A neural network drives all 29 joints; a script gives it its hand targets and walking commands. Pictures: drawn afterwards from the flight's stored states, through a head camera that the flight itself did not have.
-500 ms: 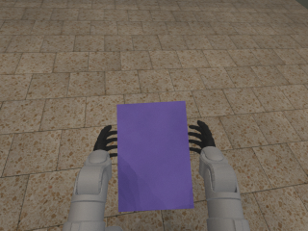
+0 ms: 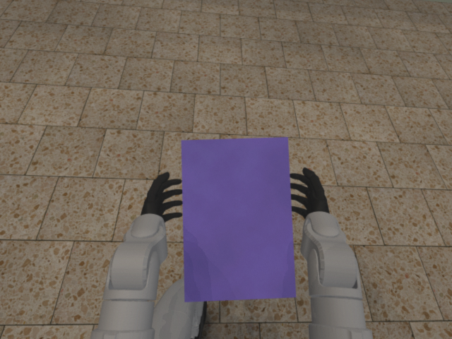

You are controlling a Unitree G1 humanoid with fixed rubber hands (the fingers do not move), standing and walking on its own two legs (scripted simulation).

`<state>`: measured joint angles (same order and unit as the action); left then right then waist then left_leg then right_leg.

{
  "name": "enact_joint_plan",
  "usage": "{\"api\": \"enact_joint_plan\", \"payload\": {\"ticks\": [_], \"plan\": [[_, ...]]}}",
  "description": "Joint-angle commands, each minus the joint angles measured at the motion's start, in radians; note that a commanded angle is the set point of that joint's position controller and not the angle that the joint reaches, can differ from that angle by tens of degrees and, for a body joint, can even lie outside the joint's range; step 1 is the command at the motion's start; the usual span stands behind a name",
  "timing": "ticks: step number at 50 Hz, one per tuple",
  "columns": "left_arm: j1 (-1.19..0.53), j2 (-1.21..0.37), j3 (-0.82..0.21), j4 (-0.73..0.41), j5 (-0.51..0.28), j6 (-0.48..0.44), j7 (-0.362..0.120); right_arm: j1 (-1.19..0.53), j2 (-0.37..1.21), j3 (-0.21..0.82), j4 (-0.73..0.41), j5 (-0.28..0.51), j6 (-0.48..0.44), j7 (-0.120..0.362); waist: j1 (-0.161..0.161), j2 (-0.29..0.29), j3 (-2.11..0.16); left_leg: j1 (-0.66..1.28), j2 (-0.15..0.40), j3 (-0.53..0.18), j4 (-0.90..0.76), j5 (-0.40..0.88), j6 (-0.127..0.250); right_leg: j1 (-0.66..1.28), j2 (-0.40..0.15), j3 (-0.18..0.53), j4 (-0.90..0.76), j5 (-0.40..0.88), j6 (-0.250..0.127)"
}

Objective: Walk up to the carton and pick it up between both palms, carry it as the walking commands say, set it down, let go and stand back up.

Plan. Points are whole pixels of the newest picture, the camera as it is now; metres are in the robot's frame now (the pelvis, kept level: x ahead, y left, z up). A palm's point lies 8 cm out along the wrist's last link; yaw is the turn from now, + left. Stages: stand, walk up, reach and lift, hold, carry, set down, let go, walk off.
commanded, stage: carry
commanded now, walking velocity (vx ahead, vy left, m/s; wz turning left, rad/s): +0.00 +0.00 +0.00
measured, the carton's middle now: (234, 211) +0.35 +0.02 -0.07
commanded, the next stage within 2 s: none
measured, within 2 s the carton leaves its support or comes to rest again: neither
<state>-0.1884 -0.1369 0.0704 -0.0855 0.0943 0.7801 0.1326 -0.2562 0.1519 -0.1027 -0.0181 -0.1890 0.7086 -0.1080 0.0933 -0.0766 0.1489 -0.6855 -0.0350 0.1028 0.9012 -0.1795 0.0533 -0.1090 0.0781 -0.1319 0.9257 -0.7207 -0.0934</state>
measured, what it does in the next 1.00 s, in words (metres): walks ahead: right foot, then left foot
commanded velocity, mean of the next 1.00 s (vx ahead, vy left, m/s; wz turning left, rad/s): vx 0.32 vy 0.00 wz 0.00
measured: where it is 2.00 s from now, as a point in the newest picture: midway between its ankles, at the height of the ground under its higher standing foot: (250, 191)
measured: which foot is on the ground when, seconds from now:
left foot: down 0.00-0.32, up 0.34-0.56, down 0.58-0.84, up 0.86-1.00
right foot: down 0.00-0.00, up 0.02-0.28, down 0.30-1.00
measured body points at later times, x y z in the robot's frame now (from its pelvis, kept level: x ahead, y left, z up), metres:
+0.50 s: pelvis +0.29 -0.05 +0.04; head +0.35 -0.05 +0.48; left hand +0.62 +0.05 +0.04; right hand +0.60 -0.22 +0.07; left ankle +0.24 +0.08 -0.64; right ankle +0.34 -0.11 -0.67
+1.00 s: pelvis +0.49 -0.08 +0.07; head +0.47 -0.08 +0.52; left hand +0.78 +0.03 +0.16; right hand +0.77 -0.24 +0.17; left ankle +0.52 +0.02 -0.62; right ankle +0.40 -0.14 -0.67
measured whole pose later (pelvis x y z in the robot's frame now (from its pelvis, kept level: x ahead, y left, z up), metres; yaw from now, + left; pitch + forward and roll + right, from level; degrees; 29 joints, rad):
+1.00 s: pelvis +0.49 -0.08 +0.07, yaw -2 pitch +0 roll +2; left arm -0.21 -0.14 0.00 -0.26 0.06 1.18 0.26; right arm -0.22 0.14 -0.05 -0.31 -0.09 1.17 -0.26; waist -0.01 -0.04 -0.07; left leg -0.48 0.04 0.16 0.93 -0.49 -0.01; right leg -0.07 -0.02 -0.15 0.46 -0.40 -0.06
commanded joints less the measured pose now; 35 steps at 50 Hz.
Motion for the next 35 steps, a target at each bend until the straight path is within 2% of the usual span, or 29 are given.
{"api": "enact_joint_plan", "payload": {"ticks": [1,2,3,5,6,8,9,10,11,12,13,14,15,16,17,19,20,22,23,24,26,27,28,29,30,31,32,33,35], "plan": [[-0.606,-0.874,-0.702,-0.112,-0.29,-0.051,-0.301,-0.134,0.826,0.506,-0.025,0.178,-0.008,0.224,-0.149,0.412,-0.868,1.211,0.462,-0.586,-0.229,1.793,0.405,-0.59,0.072,0.22,0.85,0.055,0.158],[-0.601,-0.876,-0.685,-0.039,-0.289,-0.056,-0.319,-0.155,0.84,0.5,0.019,0.148,-0.004,0.226,-0.136,0.238,-0.814,1.109,0.438,-0.57,-0.262,1.515,0.355,-0.61,0.018,0.243,0.8,0.106,0.112],[-0.6,-0.881,-0.699,-0.044,-0.309,-0.066,-0.33,-0.186,0.851,0.539,-0.015,0.168,-0.006,0.228,-0.136,0.12,-0.725,1.046,0.418,-0.574,-0.275,1.35,0.325,-0.701,0.001,0.225,0.785,0.059,0.104],[-0.602,-0.897,-0.652,-0.001,-0.294,-0.076,-0.329,-0.312,0.87,0.572,-0.041,0.212,-0.013,0.232,-0.134,0.091,-0.69,1.034,0.422,-0.564,-0.233,1.202,0.332,-0.821,-0.048,0.241,0.745,0.022,0.09],[-0.616,-0.898,-0.62,0.002,-0.289,-0.082,-0.331,-0.353,0.91,0.602,-0.035,0.234,-0.01,0.235,-0.141,0.037,-0.657,1.041,0.41,-0.57,-0.235,1.166,0.331,-0.888,-0.047,0.248,0.732,-0.014,0.083],[-0.573,-0.872,-0.551,0.082,-0.243,-0.086,-0.322,-0.449,0.905,0.645,-0.056,0.27,-0.014,0.242,-0.135,-0.022,-0.64,0.977,0.419,-0.543,-0.222,1.072,0.314,-0.895,-0.083,0.239,0.626,0.045,0.073],[-0.556,-0.88,-0.553,0.04,-0.246,-0.093,-0.314,-0.472,0.927,0.689,-0.095,0.303,-0.012,0.241,-0.127,-0.066,-0.649,0.957,0.387,-0.513,-0.228,0.991,0.277,-0.875,-0.112,0.233,0.453,0.102,0.062],[-0.528,-0.884,-0.549,0.005,-0.236,-0.102,-0.309,-0.523,0.951,0.738,-0.14,0.33,-0.013,0.245,-0.117,-0.063,-0.667,0.914,0.334,-0.429,-0.22,0.942,0.222,-0.782,-0.133,0.203,0.205,0.165,0.054],[-0.452,-0.882,-0.523,0.071,-0.198,-0.092,-0.295,-0.463,0.935,0.733,-0.086,0.325,0.003,0.252,-0.109,-0.048,-0.621,0.791,0.267,-0.299,-0.246,0.903,0.17,-0.61,-0.098,0.097,-0.05,0.302,0.06],[-0.503,-0.875,-0.492,0.082,-0.174,-0.1,-0.288,-0.54,0.913,0.725,-0.073,0.333,-0.001,0.261,-0.096,0.055,-0.646,0.634,0.212,-0.181,-0.199,0.862,0.122,-0.354,-0.061,0.046,-0.211,0.469,0.054],[-0.444,-0.912,-0.497,0.106,-0.156,-0.102,-0.289,-0.542,0.931,0.735,-0.079,0.349,-0.007,0.273,-0.061,0.079,-0.695,0.546,0.185,-0.118,-0.072,0.91,0.08,-0.128,-0.023,0.023,-0.314,0.69,0.037],[-0.472,-0.923,-0.495,0.073,-0.157,-0.11,-0.283,-0.518,0.926,0.732,-0.067,0.363,-0.01,0.28,-0.055,0.072,-0.748,0.436,0.139,-0.068,0.055,0.624,0.022,0.079,-0.083,0.1,-0.353,1.117,-0.015],[-0.446,-0.942,-0.475,0.131,-0.135,-0.11,-0.285,-0.561,0.923,0.743,-0.071,0.371,-0.013,0.293,-0.051,-0.152,-0.809,0.207,0.005,-0.002,0.311,-0.06,-0.049,0.327,-0.329,0.381,-0.305,1.847,-0.128],[-0.514,-0.957,-0.499,0.079,-0.149,-0.119,-0.278,-0.556,0.946,0.746,-0.039,0.379,-0.005,0.303,-0.055,-0.25,-0.774,0.158,-0.076,-0.061,0.414,-0.436,-0.056,0.351,-0.431,0.554,-0.345,2.163,-0.209],[-0.497,-0.966,-0.497,0.072,-0.148,-0.125,-0.278,-0.549,0.946,0.751,-0.051,0.383,-0.012,0.316,-0.051,-0.225,-0.78,0.2,-0.029,-0.15,0.42,-0.383,-0.049,0.278,-0.446,0.542,-0.338,2.048,-0.231],[-0.501,-0.949,-0.5,0.052,-0.141,-0.127,-0.28,-0.535,0.981,0.771,-0.008,0.415,-0.011,0.326,-0.062,-0.069,-0.743,0.144,0.003,-0.148,0.356,-0.391,-0.051,0.28,-0.42,0.519,-0.353,1.831,-0.203],[-0.516,-1.034,-0.591,-0.068,-0.181,-0.114,-0.284,-0.505,1.062,0.813,-0.103,0.454,-0.005,0.335,-0.064,-0.02,-0.732,0.163,0.042,-0.144,0.217,-0.376,-0.055,0.277,-0.388,0.478,-0.368,1.685,-0.197],[-0.587,-1.06,-0.638,-0.181,-0.213,-0.086,-0.277,-0.449,1.074,0.77,-0.103,0.438,0.022,0.332,-0.062,0.054,-0.724,0.151,0.047,-0.12,0.107,-0.341,-0.065,0.302,-0.377,0.471,-0.382,1.513,-0.2],[-0.614,-1.043,-0.618,-0.17,-0.219,-0.067,-0.27,-0.425,1.06,0.715,-0.053,0.406,0.044,0.319,-0.062,0.029,-0.737,0.177,0.055,-0.112,0.023,-0.346,-0.059,0.306,-0.376,0.464,-0.408,1.384,-0.192],[-0.623,-1.009,-0.618,-0.173,-0.223,-0.054,-0.264,-0.404,1.022,0.665,-0.031,0.373,0.051,0.313,-0.057,-0.012,-0.738,0.195,0.045,-0.092,-0.074,-0.342,-0.05,0.317,-0.351,0.436,-0.397,1.385,-0.182],[-0.634,-0.954,-0.642,-0.182,-0.237,-0.027,-0.257,-0.305,0.969,0.571,0.033,0.323,0.068,0.301,-0.057,0.043,-0.755,0.262,0.032,-0.064,-0.159,-0.335,-0.038,0.297,-0.368,0.442,-0.431,1.192,-0.169],[-0.609,-0.97,-0.654,-0.151,-0.245,-0.004,-0.258,-0.346,0.957,0.552,-0.018,0.311,0.073,0.292,-0.058,0.005,-0.733,0.327,0.039,-0.049,-0.243,-0.289,-0.026,0.227,-0.352,0.395,-0.43,1.116,-0.144],[-0.602,-0.944,-0.655,-0.146,-0.245,0.009,-0.259,-0.31,0.946,0.548,-0.003,0.302,0.086,0.29,-0.075,0.015,-0.751,0.452,0.043,-0.046,-0.378,-0.203,-0.003,0.135,-0.322,0.357,-0.414,0.985,-0.108],[-0.626,-0.964,-0.672,-0.136,-0.257,0.019,-0.264,-0.403,0.943,0.566,-0.087,0.311,0.079,0.284,-0.088,0.062,-0.748,0.621,0.079,-0.078,-0.417,-0.063,0.029,-0.008,-0.281,0.293,-0.365,0.904,-0.059],[-0.638,-0.96,-0.698,-0.183,-0.276,0.034,-0.26,-0.361,0.933,0.549,-0.1,0.304,0.091,0.269,-0.096,0.172,-0.776,0.789,0.162,-0.188,-0.412,0.182,0.063,-0.148,-0.211,0.187,-0.24,0.901,-0.003],[-0.687,-0.95,-0.696,-0.164,-0.274,0.044,-0.262,-0.389,0.897,0.523,-0.084,0.293,0.093,0.258,-0.095,0.384,-0.723,0.887,0.285,-0.316,-0.422,0.421,0.134,-0.332,-0.13,0.093,-0.17,0.665,0.049],[-0.682,-0.932,-0.698,-0.166,-0.292,0.051,-0.26,-0.352,0.879,0.5,-0.042,0.274,0.106,0.24,-0.098,0.41,-0.696,1.01,0.337,-0.341,-0.396,0.617,0.165,-0.468,-0.116,0.069,-0.16,0.441,0.068],[-0.758,-0.97,-0.719,-0.236,-0.323,0.05,-0.255,-0.389,0.915,0.52,-0.073,0.286,0.107,0.224,-0.118,0.382,-0.638,1.083,0.381,-0.366,-0.383,0.753,0.169,-0.598,-0.11,0.075,-0.16,0.248,0.07],[-0.692,-0.933,-0.695,-0.151,-0.328,0.064,-0.25,-0.256,0.878,0.467,0.016,0.228,0.133,0.202,-0.134,0.332,-0.603,1.161,0.389,-0.371,-0.381,0.858,0.151,-0.726,-0.104,0.073,-0.173,0.196,0.064]]}}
